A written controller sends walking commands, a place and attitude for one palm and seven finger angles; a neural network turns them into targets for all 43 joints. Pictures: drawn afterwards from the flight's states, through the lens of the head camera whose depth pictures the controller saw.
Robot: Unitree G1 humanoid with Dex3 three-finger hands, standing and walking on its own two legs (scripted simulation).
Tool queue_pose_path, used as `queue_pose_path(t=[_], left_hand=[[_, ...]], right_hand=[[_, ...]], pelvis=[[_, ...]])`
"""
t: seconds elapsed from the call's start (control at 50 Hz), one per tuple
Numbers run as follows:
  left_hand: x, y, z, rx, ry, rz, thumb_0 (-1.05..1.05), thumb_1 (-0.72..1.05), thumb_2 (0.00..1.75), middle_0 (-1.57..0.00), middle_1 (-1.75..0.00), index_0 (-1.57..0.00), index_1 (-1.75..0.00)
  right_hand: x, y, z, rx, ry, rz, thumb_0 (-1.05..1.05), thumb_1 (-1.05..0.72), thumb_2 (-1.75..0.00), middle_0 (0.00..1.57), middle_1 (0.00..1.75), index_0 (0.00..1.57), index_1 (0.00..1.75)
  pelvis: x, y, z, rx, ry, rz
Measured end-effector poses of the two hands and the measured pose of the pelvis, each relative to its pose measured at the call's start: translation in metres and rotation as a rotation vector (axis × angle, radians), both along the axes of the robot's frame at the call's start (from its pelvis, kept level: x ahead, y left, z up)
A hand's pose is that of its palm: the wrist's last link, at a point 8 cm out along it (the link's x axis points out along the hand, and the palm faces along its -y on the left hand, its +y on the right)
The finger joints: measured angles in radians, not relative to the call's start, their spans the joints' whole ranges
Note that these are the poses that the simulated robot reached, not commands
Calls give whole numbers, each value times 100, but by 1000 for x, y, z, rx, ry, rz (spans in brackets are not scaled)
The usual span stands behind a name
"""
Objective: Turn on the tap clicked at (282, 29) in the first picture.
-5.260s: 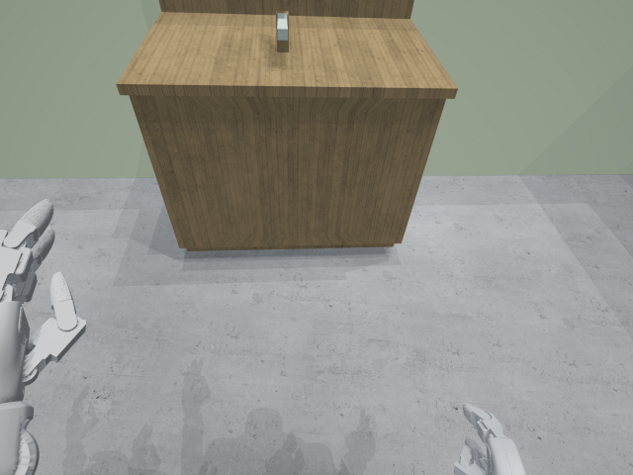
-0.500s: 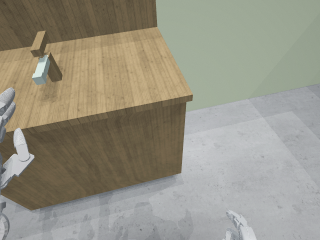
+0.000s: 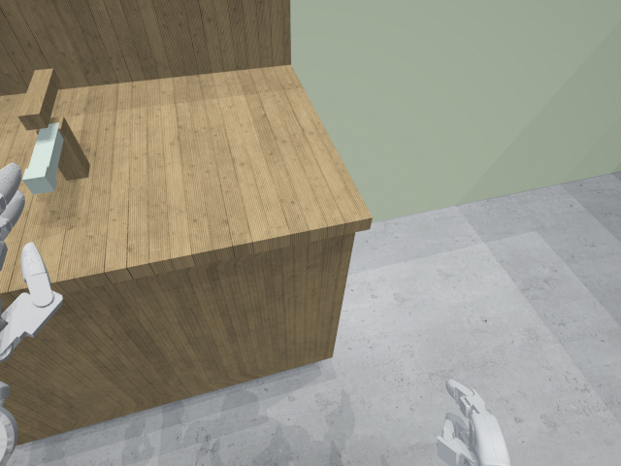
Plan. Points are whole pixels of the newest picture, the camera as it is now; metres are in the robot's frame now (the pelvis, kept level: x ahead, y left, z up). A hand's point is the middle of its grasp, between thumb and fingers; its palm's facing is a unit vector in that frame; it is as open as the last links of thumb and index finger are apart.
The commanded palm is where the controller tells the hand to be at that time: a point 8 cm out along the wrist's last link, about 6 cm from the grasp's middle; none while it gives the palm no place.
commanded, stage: come to a stop and stand still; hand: left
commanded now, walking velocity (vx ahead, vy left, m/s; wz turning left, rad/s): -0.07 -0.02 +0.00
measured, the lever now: (40, 180) +0.45 +0.42 +0.10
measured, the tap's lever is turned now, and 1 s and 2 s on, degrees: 0 0 0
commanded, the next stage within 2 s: look again from close up in 1.40 s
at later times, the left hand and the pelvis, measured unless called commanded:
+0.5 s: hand (36, 272) +0.23 +0.26 +0.20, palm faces +0.48 -0.74 -0.46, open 7.4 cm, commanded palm +0.15 +0.25 +0.18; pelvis -0.01 -0.03 +0.00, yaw +0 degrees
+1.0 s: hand (54, 291) +0.23 +0.25 +0.17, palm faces +0.39 -0.86 -0.33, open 7.4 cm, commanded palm +0.17 +0.28 +0.18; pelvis +0.00 +0.01 +0.01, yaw -3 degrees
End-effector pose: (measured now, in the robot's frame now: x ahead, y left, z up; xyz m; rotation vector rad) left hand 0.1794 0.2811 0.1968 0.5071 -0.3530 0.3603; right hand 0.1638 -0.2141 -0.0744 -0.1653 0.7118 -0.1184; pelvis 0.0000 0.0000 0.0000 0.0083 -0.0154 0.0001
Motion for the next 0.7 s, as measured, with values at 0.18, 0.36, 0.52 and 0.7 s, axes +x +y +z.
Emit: queue_pose_path(t=[0.18, 0.36, 0.52, 0.7], left_hand=[[-3, -32, -2, 11, 81, 35, 2, 89, 90, -21, -30, -22, -30], [0, -34, -10, -34, 73, 19, 2, 89, 90, -21, -30, -22, -30], [14, 19, 25, 81, -95, 72, 2, 88, 90, -22, -30, -22, -30], [0, -22, -27, -45, 124, -152, 2, 90, 90, -20, -30, -21, -30]], right_hand=[[-1, 3, -27, 87, 73, 73, 1, -90, -90, 21, 30, 21, 30], [-5, -46, -11, -49, 76, 2, 2, -91, -90, 21, 30, 20, 30], [-16, -58, 7, -118, 46, 59, 1, -91, -90, 20, 30, 20, 30], [-46, -26, 16, -38, -28, -20, 1, -91, -90, 20, 30, 20, 30]], pelvis=[[8, -24, -2, -3, -7, 4], [6, -27, 0, -6, -10, 10], [-16, -29, 1, -20, -19, -9], [-20, -2, 6, -6, -24, -62]])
